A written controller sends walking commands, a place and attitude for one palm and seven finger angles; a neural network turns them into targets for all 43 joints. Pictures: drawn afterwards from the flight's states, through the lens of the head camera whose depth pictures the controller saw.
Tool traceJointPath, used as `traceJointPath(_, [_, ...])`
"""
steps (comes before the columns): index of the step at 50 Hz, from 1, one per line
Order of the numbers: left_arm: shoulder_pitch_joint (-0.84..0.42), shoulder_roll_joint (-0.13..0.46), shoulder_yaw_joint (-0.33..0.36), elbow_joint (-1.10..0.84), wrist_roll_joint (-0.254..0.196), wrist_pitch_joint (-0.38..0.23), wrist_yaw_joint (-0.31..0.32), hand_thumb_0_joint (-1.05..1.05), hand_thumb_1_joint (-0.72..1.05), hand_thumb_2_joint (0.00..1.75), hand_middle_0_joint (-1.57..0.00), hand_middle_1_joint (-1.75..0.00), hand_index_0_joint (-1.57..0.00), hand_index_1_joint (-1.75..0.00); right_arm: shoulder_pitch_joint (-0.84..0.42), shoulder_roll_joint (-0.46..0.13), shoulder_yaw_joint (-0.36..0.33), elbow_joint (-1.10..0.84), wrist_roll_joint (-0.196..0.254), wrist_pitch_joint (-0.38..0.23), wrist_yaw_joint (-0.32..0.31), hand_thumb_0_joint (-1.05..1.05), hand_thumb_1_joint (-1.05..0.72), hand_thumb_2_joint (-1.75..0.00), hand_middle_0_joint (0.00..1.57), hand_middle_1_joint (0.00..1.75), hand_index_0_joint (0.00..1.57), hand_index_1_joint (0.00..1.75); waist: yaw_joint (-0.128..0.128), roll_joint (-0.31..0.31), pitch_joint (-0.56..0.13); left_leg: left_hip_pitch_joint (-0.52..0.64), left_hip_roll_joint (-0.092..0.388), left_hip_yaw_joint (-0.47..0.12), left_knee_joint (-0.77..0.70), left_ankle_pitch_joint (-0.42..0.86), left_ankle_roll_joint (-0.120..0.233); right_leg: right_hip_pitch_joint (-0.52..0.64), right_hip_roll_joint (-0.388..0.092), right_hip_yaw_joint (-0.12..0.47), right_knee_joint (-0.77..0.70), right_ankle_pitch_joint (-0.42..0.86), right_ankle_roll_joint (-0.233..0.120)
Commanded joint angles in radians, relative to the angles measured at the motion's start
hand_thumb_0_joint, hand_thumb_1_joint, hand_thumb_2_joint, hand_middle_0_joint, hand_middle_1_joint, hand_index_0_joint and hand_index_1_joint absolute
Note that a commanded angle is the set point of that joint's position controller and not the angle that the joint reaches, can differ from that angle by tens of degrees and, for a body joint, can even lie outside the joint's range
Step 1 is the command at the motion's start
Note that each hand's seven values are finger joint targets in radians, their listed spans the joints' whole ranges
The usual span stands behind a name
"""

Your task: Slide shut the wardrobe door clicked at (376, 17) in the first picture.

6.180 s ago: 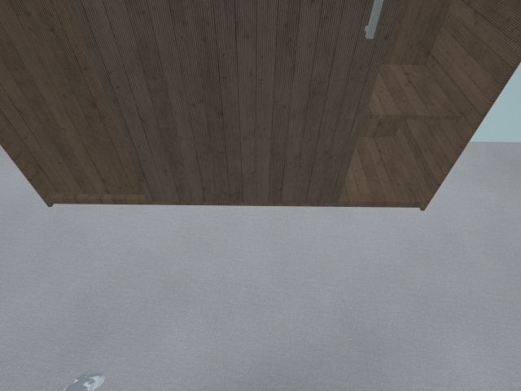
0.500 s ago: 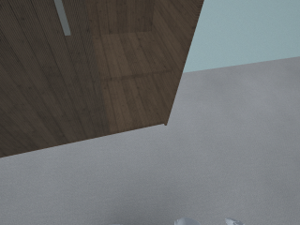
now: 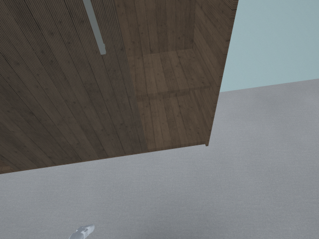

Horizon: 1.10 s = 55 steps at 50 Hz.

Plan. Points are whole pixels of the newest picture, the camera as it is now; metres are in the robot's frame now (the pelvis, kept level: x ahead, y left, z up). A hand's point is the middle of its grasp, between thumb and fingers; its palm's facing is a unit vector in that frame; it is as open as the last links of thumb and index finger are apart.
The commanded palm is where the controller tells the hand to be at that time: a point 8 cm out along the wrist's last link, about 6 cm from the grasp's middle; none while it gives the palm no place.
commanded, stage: take the last steps up to it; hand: left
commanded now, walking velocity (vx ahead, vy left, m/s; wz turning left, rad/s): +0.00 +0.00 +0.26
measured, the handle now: (95, 24) +0.77 +0.23 +0.20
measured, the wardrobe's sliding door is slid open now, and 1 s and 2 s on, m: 0.43 0.43 0.43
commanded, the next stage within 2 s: come to a stop and stand still in 1.18 s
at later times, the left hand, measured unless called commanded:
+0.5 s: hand out of the picture -0.11 +0.21 -0.17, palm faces +0.22 -0.96 -0.18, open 7.4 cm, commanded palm none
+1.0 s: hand (104, 199) +0.28 +0.21 -0.17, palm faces +0.07 -0.98 -0.21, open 7.3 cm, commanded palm none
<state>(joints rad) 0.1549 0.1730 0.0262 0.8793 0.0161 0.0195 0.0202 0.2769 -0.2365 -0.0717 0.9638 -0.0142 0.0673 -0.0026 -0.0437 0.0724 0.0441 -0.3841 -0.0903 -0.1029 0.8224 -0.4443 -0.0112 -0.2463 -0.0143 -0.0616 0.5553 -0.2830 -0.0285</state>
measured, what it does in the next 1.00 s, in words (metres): walks ahead: left foot, then right foot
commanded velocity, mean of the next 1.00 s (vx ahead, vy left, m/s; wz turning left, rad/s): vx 0.27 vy -0.04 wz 0.01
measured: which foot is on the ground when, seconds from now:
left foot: up 0.00-0.42, down 0.44-0.94, up 0.96-1.00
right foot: down 0.00-0.44, up 0.46-0.92, down 0.94-1.00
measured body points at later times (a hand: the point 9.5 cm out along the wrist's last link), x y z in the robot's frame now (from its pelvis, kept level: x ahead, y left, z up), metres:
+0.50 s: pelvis +0.00 +0.05 +0.00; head +0.00 +0.06 +0.45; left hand -0.11 +0.26 -0.16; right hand +0.11 -0.18 -0.13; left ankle -0.04 +0.14 -0.74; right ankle +0.01 -0.09 -0.71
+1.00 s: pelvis +0.18 +0.02 -0.02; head +0.21 +0.00 +0.43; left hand +0.28 +0.26 -0.15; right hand +0.07 -0.19 -0.18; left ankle -0.01 +0.14 -0.67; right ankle +0.28 -0.06 -0.73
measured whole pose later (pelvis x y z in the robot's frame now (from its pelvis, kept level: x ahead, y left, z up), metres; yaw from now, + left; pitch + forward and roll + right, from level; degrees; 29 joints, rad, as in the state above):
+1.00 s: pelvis +0.18 +0.02 -0.02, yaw +4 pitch -2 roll +0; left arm 0.11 0.17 0.06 0.99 0.02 -0.06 -0.02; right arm 0.47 -0.13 -0.03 1.18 0.00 -0.02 -0.02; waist -0.04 0.03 0.10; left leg -0.12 0.06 0.04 1.01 -0.52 0.01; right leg -0.44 -0.02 -0.14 0.67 -0.20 -0.08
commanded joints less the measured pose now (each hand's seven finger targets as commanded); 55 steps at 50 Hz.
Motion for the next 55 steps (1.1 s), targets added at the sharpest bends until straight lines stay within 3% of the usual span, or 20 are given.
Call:
traceJointPath(1, [-0.030, 0.181, 0.053, -0.070, -0.004, -0.022, 0.021, 0.00, 0.90, 0.90, -0.20, -0.30, -0.20, -0.30, 0.010, -0.091, -0.036, -0.050, -0.009, -0.007, 0.010, 0.00, -0.90, -0.90, 0.20, 0.30, 0.20, 0.30, 0.005, -0.214, 0.024, -0.131, 0.086, 0.010, 0.363, 0.034, -0.018, -0.025, -0.294, 0.238, -0.315, 0.080, -0.099])
traceJointPath(4, [0.029, 0.165, 0.049, -0.047, -0.003, -0.033, 0.016, 0.00, 0.90, 0.90, -0.20, -0.30, -0.20, -0.30, 0.008, -0.067, -0.026, -0.031, -0.009, -0.005, 0.014, 0.00, -0.90, -0.90, 0.20, 0.30, 0.20, 0.30, 0.023, -0.214, 0.019, -0.134, 0.093, 0.044, 0.357, 0.105, -0.038, 0.017, -0.250, 0.148, -0.307, 0.113, -0.083])
traceJointPath(15, [0.248, 0.182, 0.056, 0.094, 0.020, -0.065, -0.001, 0.00, 0.90, 0.90, -0.20, -0.30, -0.20, -0.30, -0.124, -0.028, -0.002, -0.044, -0.012, -0.048, 0.031, 0.00, -0.90, -0.90, 0.20, 0.30, 0.20, 0.30, 0.107, -0.238, 0.003, -0.069, 0.148, 0.145, -0.056, 0.025, -0.018, 0.127, -0.310, 0.213, -0.414, -0.231, -0.116])
traceJointPath(20, [0.207, 0.165, 0.051, 0.142, 0.003, -0.049, -0.011, 0.00, 0.90, 0.90, -0.20, -0.30, -0.20, -0.30, 0.065, -0.003, 0.013, 0.039, -0.005, -0.083, 0.011, 0.00, -0.90, -0.90, 0.20, 0.30, 0.20, 0.30, 0.021, -0.172, -0.032, 0.352, 0.098, 0.221, -0.429, 0.151, 0.007, -0.098, -0.201, 0.077, -0.276, -0.284, -0.051])
traceJointPath(21, [0.206, 0.127, 0.042, 0.140, -0.002, -0.046, -0.017, 0.00, 0.90, 0.90, -0.20, -0.30, -0.20, -0.30, 0.125, -0.055, 0.002, 0.059, -0.003, -0.091, 0.000, 0.00, -0.90, -0.90, 0.20, 0.30, 0.20, 0.30, -0.009, -0.012, -0.045, 0.484, 0.173, 0.122, -0.478, 0.078, 0.025, -0.225, -0.153, 0.028, -0.135, -0.281, -0.011])
traceJointPath(22, [0.186, 0.062, 0.028, 0.118, -0.004, -0.044, -0.023, 0.00, 0.90, 0.90, -0.20, -0.30, -0.20, -0.30, 0.201, -0.136, -0.017, 0.074, -0.012, -0.096, -0.007, 0.00, -0.90, -0.90, 0.20, 0.30, 0.20, 0.30, -0.048, 0.239, -0.021, 0.510, 0.396, -0.203, -0.624, -0.173, 0.097, -0.389, -0.050, -0.086, 0.132, -0.256, 0.035])
traceJointPath(23, [0.120, 0.069, 0.027, 0.081, 0.007, -0.045, -0.022, 0.00, 0.90, 0.90, -0.20, -0.30, -0.20, -0.30, 0.224, -0.182, -0.023, 0.069, -0.014, -0.091, -0.014, 0.00, -0.90, -0.90, 0.20, 0.30, 0.20, 0.30, -0.060, 0.211, 0.066, 0.426, 0.504, -0.340, -0.721, -0.259, 0.168, -0.471, -0.044, -0.050, 0.297, -0.254, 0.031])
traceJointPath(24, [0.082, 0.077, 0.033, 0.065, 0.011, -0.049, -0.029, 0.00, 0.90, 0.90, -0.20, -0.30, -0.20, -0.30, 0.194, -0.181, -0.018, 0.058, -0.016, -0.091, -0.018, 0.00, -0.90, -0.90, 0.20, 0.30, 0.20, 0.30, -0.048, 0.088, 0.126, 0.368, 0.523, -0.335, -0.733, -0.225, 0.203, -0.503, -0.080, 0.000, 0.387, -0.203, 0.022])
traceJointPath(26, [0.121, 0.089, 0.040, 0.122, 0.018, -0.039, -0.037, 0.00, 0.90, 0.90, -0.20, -0.30, -0.20, -0.30, 0.110, -0.088, 0.010, 0.058, -0.009, -0.106, -0.023, 0.00, -0.90, -0.90, 0.20, 0.30, 0.20, 0.30, 0.004, 0.119, 0.140, 0.278, 0.414, -0.183, -0.728, -0.106, 0.138, -0.444, -0.098, 0.031, 0.476, -0.077, 0.026])
traceJointPath(29, [0.178, 0.060, 0.039, 0.160, 0.015, -0.037, -0.044, 0.00, 0.90, 0.90, -0.20, -0.30, -0.20, -0.30, 0.117, -0.038, 0.022, 0.063, -0.003, -0.130, -0.030, 0.00, -0.90, -0.90, 0.20, 0.30, 0.20, 0.30, 0.036, 0.046, 0.131, 0.320, 0.340, -0.014, -0.686, 0.298, 0.120, -0.435, -0.089, 0.022, 0.528, 0.047, 0.048])
traceJointPath(32, [0.154, 0.060, 0.040, 0.155, 0.008, -0.031, -0.041, 0.00, 0.90, 0.90, -0.20, -0.30, -0.20, -0.30, 0.167, -0.033, 0.027, 0.087, 0.001, -0.143, -0.037, 0.00, -0.90, -0.90, 0.20, 0.30, 0.20, 0.30, 0.044, 0.025, 0.106, 0.378, 0.347, 0.041, -0.645, 0.572, 0.134, -0.467, -0.088, 0.022, 0.549, 0.072, 0.058])
traceJointPath(37, [0.018, 0.050, 0.035, 0.099, 0.003, -0.027, -0.047, 0.00, 0.90, 0.90, -0.20, -0.30, -0.20, -0.30, 0.217, -0.028, 0.025, 0.124, -0.005, -0.148, -0.043, 0.00, -0.90, -0.90, 0.20, 0.30, 0.20, 0.30, 0.027, 0.043, 0.146, 0.409, 0.372, 0.067, -0.634, 0.632, 0.161, -0.511, -0.109, 0.008, 0.407, 0.116, 0.051])
traceJointPath(42, [-0.072, 0.042, 0.032, 0.063, -0.004, -0.042, -0.049, 0.00, 0.90, 0.90, -0.20, -0.30, -0.20, -0.30, 0.243, -0.049, 0.018, 0.155, -0.016, -0.141, -0.042, 0.00, -0.90, -0.90, 0.20, 0.30, 0.20, 0.30, 0.008, 0.055, 0.132, 0.393, 0.379, 0.110, -0.555, 0.811, 0.148, -0.305, -0.055, -0.051, 0.138, 0.060, 0.001])
traceJointPath(45, [0.212, 0.087, 0.051, 0.151, 0.003, -0.064, -0.040, 0.00, 0.90, 0.90, -0.20, -0.30, -0.20, -0.30, 0.194, -0.079, 0.006, 0.151, -0.006, -0.136, -0.038, 0.00, -0.90, -0.90, 0.20, 0.30, 0.20, 0.30, 0.137, 0.011, -0.039, 0.345, 0.327, 0.171, -0.225, 0.973, 0.098, 0.088, 0.019, -0.095, -0.007, 0.135, -0.033])
traceJointPath(46, [0.354, 0.158, 0.071, 0.190, 0.011, -0.077, -0.032, 0.00, 0.90, 0.90, -0.20, -0.30, -0.20, -0.30, 0.210, -0.059, 0.007, 0.147, 0.005, -0.136, -0.026, 0.00, -0.90, -0.90, 0.20, 0.30, 0.20, 0.30, 0.190, -0.126, -0.148, 0.166, 0.263, 0.196, 0.010, 0.754, 0.073, 0.349, -0.071, 0.029, -0.036, 0.159, -0.078])
traceJointPath(47, [0.432, 0.252, 0.097, 0.206, 0.011, -0.083, -0.019, 0.00, 0.90, 0.90, -0.20, -0.30, -0.20, -0.30, 0.279, 0.015, 0.018, 0.127, 0.018, -0.140, -0.023, 0.00, -0.90, -0.90, 0.20, 0.30, 0.20, 0.30, 0.185, -0.377, -0.274, -0.089, 0.088, 0.226, 0.359, -0.018, 0.026, 0.546, -0.379, 0.487, -0.140, 0.264, -0.200])
traceJointPath(48, [0.415, 0.276, 0.096, 0.199, -0.012, -0.077, -0.015, 0.00, 0.90, 0.90, -0.20, -0.30, -0.20, -0.30, 0.214, -0.002, 0.019, 0.106, 0.022, -0.134, -0.024, 0.00, -0.90, -0.90, 0.20, 0.30, 0.20, 0.30, 0.184, -0.292, -0.261, -0.131, 0.104, 0.105, 0.531, -0.148, 0.054, 0.458, -0.436, 0.580, -0.251, 0.205, -0.249])
traceJointPath(50, [0.192, 0.191, 0.075, 0.139, -0.009, -0.071, -0.010, 0.00, 0.90, 0.90, -0.20, -0.30, -0.20, -0.30, 0.120, 0.017, 0.011, 0.094, 0.010, -0.122, -0.012, 0.00, -0.90, -0.90, 0.20, 0.30, 0.20, 0.30, 0.117, -0.164, -0.043, -0.160, 0.188, 0.082, 0.565, 0.016, 0.061, 0.116, -0.371, 0.473, -0.359, -0.172, -0.213])
traceJointPath(52, [0.069, 0.113, 0.050, 0.112, -0.004, -0.076, -0.003, 0.00, 0.90, 0.90, -0.20, -0.30, -0.20, -0.30, 0.141, 0.047, 0.016, 0.105, -0.009, -0.097, -0.009, 0.00, -0.90, -0.90, 0.20, 0.30, 0.20, 0.30, 0.035, -0.120, 0.027, -0.080, 0.230, 0.079, 0.466, 0.095, 0.051, -0.097, -0.309, 0.282, -0.384, -0.102, -0.161])
traceJointPath(55, [0.077, 0.076, 0.033, 0.124, 0.002, -0.087, -0.003, 0.00, 0.90, 0.90, -0.20, -0.30, -0.20, -0.30, 0.181, 0.068, 0.021, 0.114, -0.015, -0.074, -0.006, 0.00, -0.90, -0.90, 0.20, 0.30, 0.20, 0.30, -0.006, -0.152, 0.013, -0.016, 0.218, 0.118, 0.305, 0.130, 0.022, -0.151, -0.238, 0.133, -0.397, 0.056, -0.139])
